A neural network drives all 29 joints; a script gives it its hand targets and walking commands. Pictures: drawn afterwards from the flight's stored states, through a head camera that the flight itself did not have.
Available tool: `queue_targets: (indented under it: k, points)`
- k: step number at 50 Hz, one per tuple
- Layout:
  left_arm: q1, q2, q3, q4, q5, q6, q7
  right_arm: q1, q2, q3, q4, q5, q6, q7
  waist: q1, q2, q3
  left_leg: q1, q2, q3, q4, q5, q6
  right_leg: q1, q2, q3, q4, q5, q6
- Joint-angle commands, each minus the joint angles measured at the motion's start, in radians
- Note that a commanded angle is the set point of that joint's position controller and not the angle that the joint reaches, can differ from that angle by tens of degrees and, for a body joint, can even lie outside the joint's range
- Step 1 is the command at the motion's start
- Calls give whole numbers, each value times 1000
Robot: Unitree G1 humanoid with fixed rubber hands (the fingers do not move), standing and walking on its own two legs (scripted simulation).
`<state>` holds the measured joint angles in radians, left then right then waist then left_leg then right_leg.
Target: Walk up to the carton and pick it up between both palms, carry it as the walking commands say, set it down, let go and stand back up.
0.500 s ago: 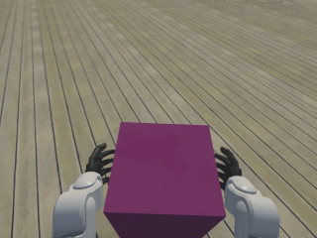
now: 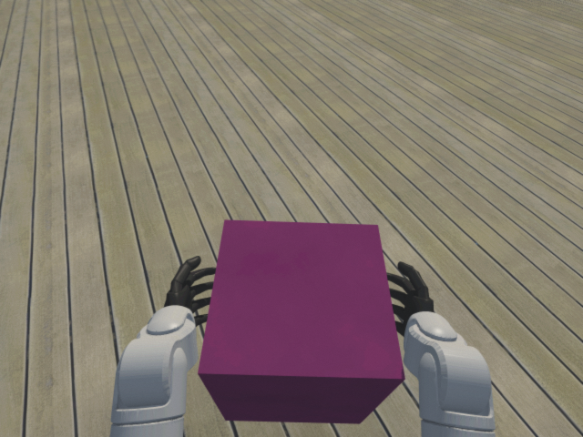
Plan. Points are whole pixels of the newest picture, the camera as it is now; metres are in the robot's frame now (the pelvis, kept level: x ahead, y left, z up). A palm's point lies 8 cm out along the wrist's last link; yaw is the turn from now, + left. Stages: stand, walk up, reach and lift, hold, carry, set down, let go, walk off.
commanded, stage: carry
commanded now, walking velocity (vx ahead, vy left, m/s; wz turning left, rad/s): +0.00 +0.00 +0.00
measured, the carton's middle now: (296, 328) +0.28 +0.00 +0.00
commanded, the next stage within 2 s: none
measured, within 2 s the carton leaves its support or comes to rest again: neither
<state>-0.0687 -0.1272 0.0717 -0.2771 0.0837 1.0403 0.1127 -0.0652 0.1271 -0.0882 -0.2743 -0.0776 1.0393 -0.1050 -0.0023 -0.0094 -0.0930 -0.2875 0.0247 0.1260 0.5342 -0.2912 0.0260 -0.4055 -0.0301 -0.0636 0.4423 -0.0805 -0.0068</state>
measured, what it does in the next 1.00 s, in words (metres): shifts its weight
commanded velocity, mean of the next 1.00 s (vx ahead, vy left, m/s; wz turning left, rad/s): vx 0.00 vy -0.08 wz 0.11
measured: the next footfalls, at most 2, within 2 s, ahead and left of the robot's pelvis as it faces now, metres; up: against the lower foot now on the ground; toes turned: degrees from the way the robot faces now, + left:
none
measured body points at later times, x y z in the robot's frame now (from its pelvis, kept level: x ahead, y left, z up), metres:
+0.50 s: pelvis +0.04 -0.01 -0.01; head +0.03 +0.00 +0.44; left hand +0.28 +0.14 +0.08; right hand +0.28 -0.16 +0.09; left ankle -0.01 +0.10 -0.73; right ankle +0.09 -0.12 -0.73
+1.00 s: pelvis +0.04 -0.05 +0.00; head +0.02 -0.04 +0.45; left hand +0.27 +0.13 +0.09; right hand +0.30 -0.17 +0.09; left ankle +0.01 +0.07 -0.73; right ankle +0.09 -0.12 -0.73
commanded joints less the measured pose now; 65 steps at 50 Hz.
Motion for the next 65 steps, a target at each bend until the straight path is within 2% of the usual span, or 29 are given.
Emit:
queue_targets:
  k: [1,10,11,12,14,18,20,22,25,27,30,31,32,34,35,36,38,40,41,42,43,44,47,50,55,65]
  points:
    - [-390,-742,-552,-77,-209,-55,-116,-394,739,550,-78,214,-51,119,-1,13,-204,-11,112,-88,-111,80,0,178,-85,76,-23,18,-14]
    - [-400,-727,-520,-6,-171,-126,-130,-411,733,525,-9,184,-127,135,-3,20,-229,12,119,-78,-67,184,-1,187,-87,63,34,108,-19]
    - [-400,-693,-490,60,-141,-138,-135,-406,700,486,56,150,-139,140,-6,17,-232,21,124,-81,-69,195,3,178,-76,57,45,106,-22]
    - [-405,-699,-499,60,-142,-152,-142,-408,707,486,58,147,-154,147,-7,20,-228,27,133,-87,-73,207,5,169,-67,50,52,95,-23]
    - [-433,-823,-621,-149,-235,-141,-137,-450,819,603,-159,242,-146,143,-6,39,-217,41,166,-112,-86,248,9,143,-52,34,69,61,-16]
    - [-312,-833,-706,-350,-307,-13,-96,-325,819,693,-343,323,-20,99,-8,83,-246,120,229,-162,-59,427,40,83,-26,6,125,75,-13]
    - [-242,-775,-696,-367,-302,53,-83,-252,766,685,-351,315,46,83,-10,104,-243,155,246,-167,-29,536,47,52,-18,0,149,89,-18]
    - [-224,-737,-694,-373,-300,98,-79,-227,730,675,-353,304,89,76,-9,118,-217,152,253,-165,-16,550,40,35,-16,1,154,84,-26]
    - [-246,-734,-691,-379,-302,133,-79,-261,726,676,-369,308,123,77,-7,84,-183,52,211,-160,-31,343,7,119,-28,27,94,127,-46]
    - [-261,-743,-683,-373,-297,143,-78,-290,737,681,-376,314,135,79,-7,71,-162,-11,194,-164,-42,192,-5,152,-35,30,80,82,-52]
    - [-275,-746,-666,-357,-285,150,-73,-308,745,680,-366,317,150,81,-6,46,-136,-89,179,-165,-24,47,-15,173,-61,52,43,-18,-51]
    - [-279,-745,-660,-351,-281,152,-71,-310,747,681,-362,317,155,81,-6,19,-131,-120,162,-149,4,11,-24,191,-80,74,15,-41,-55]
    - [-278,-743,-652,-340,-277,153,-70,-318,751,685,-361,320,158,82,-2,-22,-135,-158,123,-103,57,-50,-40,227,-117,124,-39,-43,-70]
    - [-283,-747,-641,-323,-275,152,-69,-323,751,691,-355,323,163,82,1,-97,-172,-212,59,-25,167,-183,-70,289,-224,235,-123,-39,-129]
    - [-291,-758,-643,-323,-278,150,-69,-323,759,694,-345,325,163,83,4,-95,-194,-202,51,-20,231,-232,-72,285,-263,261,-135,3,-157]
    - [-290,-774,-645,-319,-279,148,-70,-323,771,698,-338,329,162,86,7,-85,-203,-188,52,-37,254,-265,-64,271,-274,262,-134,44,-170]
    - [-306,-812,-662,-332,-292,139,-76,-310,803,701,-333,333,152,94,0,-71,-221,-135,54,-47,179,-218,-47,242,-247,198,-106,98,-155]
    - [-314,-829,-676,-339,-307,133,-84,-305,824,698,-340,329,142,98,-10,-61,-239,-20,48,-25,-14,-45,-36,201,-192,123,-82,58,-102]
    - [-309,-830,-680,-337,-310,131,-87,-314,826,695,-344,324,138,99,-8,-49,-235,37,67,-35,-90,22,-31,172,-159,94,-74,7,-72]
    - [-315,-829,-691,-343,-319,131,-92,-306,826,684,-332,311,133,98,-7,5,-220,40,118,-99,-94,66,-18,151,-130,67,-50,-21,-42]
    - [-333,-826,-698,-358,-323,132,-94,-307,819,677,-328,308,129,96,-3,70,-206,18,153,-145,-115,88,-13,150,-96,48,-37,-71,-32]
    - [-342,-822,-697,-366,-324,132,-96,-313,816,679,-334,309,127,95,-1,88,-199,-3,161,-149,-125,74,-12,164,-86,46,-36,-86,-29]
    - [-335,-802,-692,-362,-328,138,-99,-304,805,678,-340,303,132,88,-2,31,-196,-19,127,-108,-93,72,-19,189,-108,65,-48,-28,-35]
    - [-305,-779,-672,-339,-318,147,-95,-292,782,677,-337,301,144,82,-2,12,-200,-16,116,-103,-84,71,-24,200,-121,72,-47,5,-38]
    - [-305,-766,-646,-321,-302,154,-92,-322,779,687,-337,311,155,81,-2,6,-169,-31,117,-110,-103,56,-25,191,-119,70,-48,-25,-36]
    - [-332,-765,-620,-278,-282,125,-94,-350,785,668,-291,301,131,87,-3,9,-183,-12,115,-107,-108,81,-23,201,-120,68,-37,17,-38]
